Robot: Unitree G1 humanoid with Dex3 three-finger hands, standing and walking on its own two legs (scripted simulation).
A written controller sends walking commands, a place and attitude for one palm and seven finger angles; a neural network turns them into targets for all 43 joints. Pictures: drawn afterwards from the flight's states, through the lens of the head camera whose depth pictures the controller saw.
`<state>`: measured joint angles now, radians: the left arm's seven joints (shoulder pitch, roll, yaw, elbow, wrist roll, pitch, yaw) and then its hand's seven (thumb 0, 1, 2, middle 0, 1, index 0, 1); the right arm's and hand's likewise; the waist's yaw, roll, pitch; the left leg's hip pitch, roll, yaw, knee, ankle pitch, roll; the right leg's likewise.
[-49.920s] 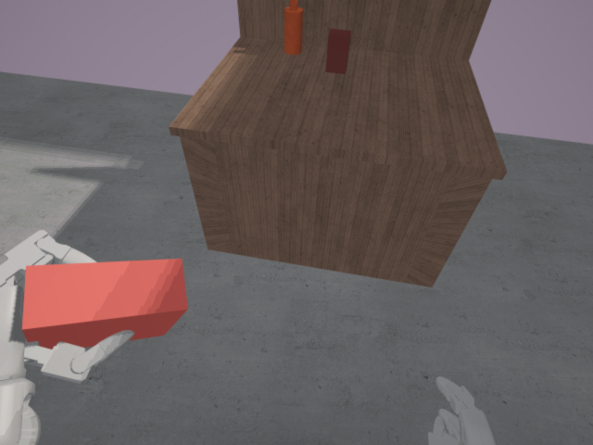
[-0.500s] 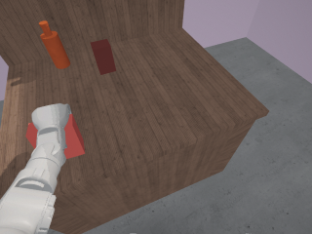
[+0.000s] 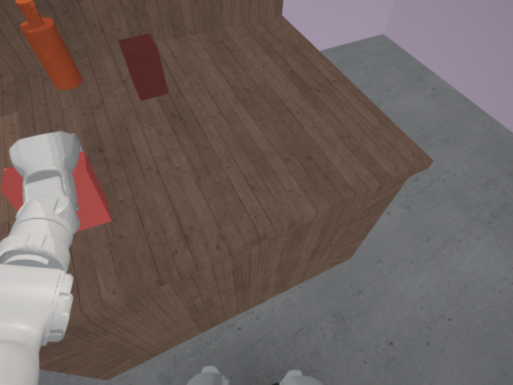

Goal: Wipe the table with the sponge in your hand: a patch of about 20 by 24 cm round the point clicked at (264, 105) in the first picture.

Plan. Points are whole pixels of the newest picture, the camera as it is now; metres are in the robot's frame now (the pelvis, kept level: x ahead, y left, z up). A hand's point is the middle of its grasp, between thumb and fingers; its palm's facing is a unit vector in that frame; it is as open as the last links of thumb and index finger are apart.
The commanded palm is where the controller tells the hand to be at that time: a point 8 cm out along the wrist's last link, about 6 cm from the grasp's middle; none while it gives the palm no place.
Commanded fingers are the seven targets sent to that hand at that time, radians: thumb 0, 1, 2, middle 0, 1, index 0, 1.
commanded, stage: wipe forward along the middle lane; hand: left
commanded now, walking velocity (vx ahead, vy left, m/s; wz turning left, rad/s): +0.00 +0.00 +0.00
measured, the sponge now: (67, 205) +0.42 +0.33 -0.01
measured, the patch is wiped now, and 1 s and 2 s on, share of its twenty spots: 0.95 0.95 0.95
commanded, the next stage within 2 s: slide back across to the first lane in 0.52 s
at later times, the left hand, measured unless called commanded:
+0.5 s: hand (54, 157) +0.49 +0.35 +0.04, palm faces -0.15 +0.03 -0.99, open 9.7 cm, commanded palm +0.49 +0.32 +0.06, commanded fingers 0.00 0.10 1.30 -1.20 -1.60 -1.20 -1.60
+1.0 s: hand (45, 153) +0.49 +0.37 +0.04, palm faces -0.13 +0.00 -0.99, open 9.7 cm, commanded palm +0.48 +0.36 +0.07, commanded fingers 0.00 0.10 1.30 -1.20 -1.60 -1.20 -1.60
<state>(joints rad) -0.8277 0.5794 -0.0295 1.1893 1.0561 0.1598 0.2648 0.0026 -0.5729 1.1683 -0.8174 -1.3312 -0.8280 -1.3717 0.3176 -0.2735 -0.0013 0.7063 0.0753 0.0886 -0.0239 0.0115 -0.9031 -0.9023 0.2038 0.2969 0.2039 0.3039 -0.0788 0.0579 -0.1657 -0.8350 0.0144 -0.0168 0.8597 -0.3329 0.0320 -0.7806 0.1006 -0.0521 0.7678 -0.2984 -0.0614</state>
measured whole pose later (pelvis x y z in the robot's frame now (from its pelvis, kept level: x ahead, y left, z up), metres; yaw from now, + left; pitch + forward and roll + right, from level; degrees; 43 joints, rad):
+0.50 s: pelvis +0.02 +0.02 +0.00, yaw -1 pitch +21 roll -4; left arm -0.93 0.64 -0.02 1.23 1.10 0.15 0.21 0.00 -0.58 1.17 -0.82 -1.33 -0.83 -1.37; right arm 0.35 -0.27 0.00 0.69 0.05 0.10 -0.01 0.01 -0.90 -0.90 0.21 0.30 0.21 0.30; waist -0.10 0.05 -0.18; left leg -0.90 0.01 0.00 0.90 -0.38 0.06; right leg -0.83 0.09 -0.04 0.78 -0.33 -0.03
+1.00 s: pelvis +0.02 +0.03 +0.00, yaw -1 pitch +21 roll -4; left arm -0.91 0.69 0.07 1.22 1.11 0.13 0.21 0.00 -0.55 1.17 -0.79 -1.38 -0.80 -1.41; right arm 0.36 -0.28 0.02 0.68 0.05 0.13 0.00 0.01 -0.90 -0.90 0.21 0.30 0.21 0.30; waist -0.13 0.04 -0.16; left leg -0.86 0.00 0.01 0.87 -0.37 0.07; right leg -0.80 0.09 -0.03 0.75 -0.32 -0.02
